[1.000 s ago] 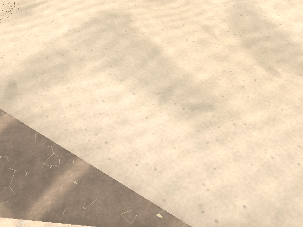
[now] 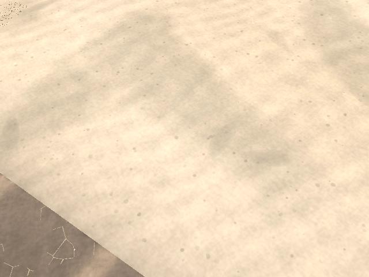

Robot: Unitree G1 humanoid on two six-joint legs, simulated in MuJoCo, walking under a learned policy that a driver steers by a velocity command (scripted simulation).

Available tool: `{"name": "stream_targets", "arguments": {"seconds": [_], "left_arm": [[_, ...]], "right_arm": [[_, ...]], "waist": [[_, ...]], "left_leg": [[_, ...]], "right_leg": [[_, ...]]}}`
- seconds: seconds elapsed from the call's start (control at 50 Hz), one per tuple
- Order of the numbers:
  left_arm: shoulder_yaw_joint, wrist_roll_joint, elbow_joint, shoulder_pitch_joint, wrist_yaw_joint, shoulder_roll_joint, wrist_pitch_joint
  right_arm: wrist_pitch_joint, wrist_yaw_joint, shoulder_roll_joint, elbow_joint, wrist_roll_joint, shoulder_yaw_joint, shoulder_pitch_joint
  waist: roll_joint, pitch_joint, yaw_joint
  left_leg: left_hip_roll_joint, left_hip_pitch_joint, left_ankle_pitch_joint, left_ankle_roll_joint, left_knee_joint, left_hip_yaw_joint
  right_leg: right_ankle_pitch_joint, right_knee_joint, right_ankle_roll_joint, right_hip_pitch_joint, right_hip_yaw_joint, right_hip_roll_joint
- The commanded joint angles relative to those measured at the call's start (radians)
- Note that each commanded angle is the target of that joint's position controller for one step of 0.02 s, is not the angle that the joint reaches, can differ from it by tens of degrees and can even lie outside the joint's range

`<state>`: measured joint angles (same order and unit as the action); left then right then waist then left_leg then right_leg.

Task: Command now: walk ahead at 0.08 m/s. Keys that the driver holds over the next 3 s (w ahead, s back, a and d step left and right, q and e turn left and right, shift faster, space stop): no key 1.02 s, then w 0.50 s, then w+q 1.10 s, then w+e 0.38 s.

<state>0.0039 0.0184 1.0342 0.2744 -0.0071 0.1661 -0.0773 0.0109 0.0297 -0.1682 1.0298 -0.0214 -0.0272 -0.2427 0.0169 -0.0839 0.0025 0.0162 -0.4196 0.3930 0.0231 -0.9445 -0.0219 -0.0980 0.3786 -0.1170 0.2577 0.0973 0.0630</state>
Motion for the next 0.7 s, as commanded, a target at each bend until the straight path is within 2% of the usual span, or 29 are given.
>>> {"name": "stream_targets", "arguments": {"seconds": [0.02,0.08,0.14,0.18,0.2,0.22,0.24,0.28,0.38,0.7], "left_arm": [[0.005,0.006,-0.037,0.013,0.003,0.105,-0.004],[0.005,-0.004,-0.032,0.026,0.006,0.113,0.025],[0.005,-0.016,-0.029,0.019,0.012,0.113,0.049],[0.007,-0.023,-0.018,0.043,0.015,0.102,0.054],[0.004,-0.031,-0.017,0.070,0.013,0.063,0.063],[0.001,-0.022,-0.003,0.064,0.013,0.064,0.067],[0.002,-0.017,0.003,0.065,0.013,0.062,0.070],[0.003,-0.013,0.019,0.068,0.012,0.073,0.072],[-0.004,-0.017,0.047,0.047,0.016,0.057,0.067],[-0.014,-0.015,0.112,0.057,0.026,0.040,0.070]], "right_arm": [[0.036,0.004,-0.020,0.034,0.002,0.002,-0.167],[0.042,0.002,-0.033,0.026,0.009,0.007,-0.102],[0.031,0.004,-0.021,0.052,0.004,0.017,-0.124],[0.011,0.005,-0.049,0.056,-0.015,0.023,-0.151],[0.001,0.005,-0.082,0.059,0.007,0.017,-0.097],[-0.013,0.002,-0.049,0.054,0.013,0.028,-0.075],[-0.026,0.000,-0.039,0.056,0.017,0.033,-0.066],[-0.035,0.005,-0.047,0.060,0.020,0.034,-0.062],[-0.035,0.005,-0.036,0.079,0.017,0.040,-0.092],[-0.032,0.007,-0.031,0.112,0.017,0.051,-0.113]], "waist": [[-0.117,0.105,-0.045],[-0.125,0.073,-0.022],[-0.078,0.036,-0.036],[-0.026,0.005,-0.023],[0.078,-0.031,0.028],[0.091,-0.016,0.024],[0.089,0.003,0.030],[0.059,0.022,0.036],[0.004,0.026,0.017],[-0.010,0.024,0.004]], "left_leg": [[-0.006,0.196,-0.039,-0.001,0.150,0.027],[-0.006,0.215,-0.068,-0.012,0.270,0.039],[-0.002,0.306,-0.149,-0.006,0.484,0.045],[0.097,0.330,-0.198,0.013,0.605,-0.074],[0.095,0.188,-0.150,0.030,0.615,-0.098],[0.102,0.112,-0.118,0.025,0.667,-0.110],[0.099,0.084,-0.116,0.016,0.692,-0.106],[0.087,0.099,-0.138,0.010,0.706,-0.096],[0.079,0.174,-0.203,0.023,0.692,-0.082],[0.070,0.214,-0.254,0.036,0.677,-0.070]], "right_leg": [[0.208,-0.166,-0.086,0.070,-0.174,-0.244],[-0.141,-0.210,-0.075,0.088,-0.221,-0.242],[-0.301,-0.199,-0.035,0.116,-0.255,-0.233],[-0.282,-0.159,0.024,0.118,-0.254,-0.198],[-0.182,-0.147,0.044,0.046,-0.180,-0.127],[-0.095,-0.106,0.053,-0.072,-0.157,-0.119],[-0.047,-0.084,0.054,-0.142,-0.154,-0.123],[-0.025,-0.070,0.054,-0.178,-0.154,-0.131],[-0.017,-0.084,0.065,-0.136,-0.156,-0.140],[0.010,-0.081,0.075,-0.118,-0.157,-0.151]]}}
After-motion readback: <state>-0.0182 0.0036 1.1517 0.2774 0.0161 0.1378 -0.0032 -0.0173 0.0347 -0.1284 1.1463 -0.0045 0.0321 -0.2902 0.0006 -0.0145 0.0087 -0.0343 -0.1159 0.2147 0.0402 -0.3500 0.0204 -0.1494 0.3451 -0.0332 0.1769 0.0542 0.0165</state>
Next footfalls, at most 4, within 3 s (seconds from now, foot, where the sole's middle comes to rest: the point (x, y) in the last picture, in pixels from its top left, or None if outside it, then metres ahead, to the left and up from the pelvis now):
0.16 left None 0.07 0.14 -0.78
1.96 left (171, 261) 0.59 0.11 -0.96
2.28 right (200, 187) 0.94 -0.01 -0.96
2.76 left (129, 179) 0.99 0.33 -0.96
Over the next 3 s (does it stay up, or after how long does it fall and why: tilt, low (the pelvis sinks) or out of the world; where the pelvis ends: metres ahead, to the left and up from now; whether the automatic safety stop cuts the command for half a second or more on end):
stays up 1.02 0.26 -0.17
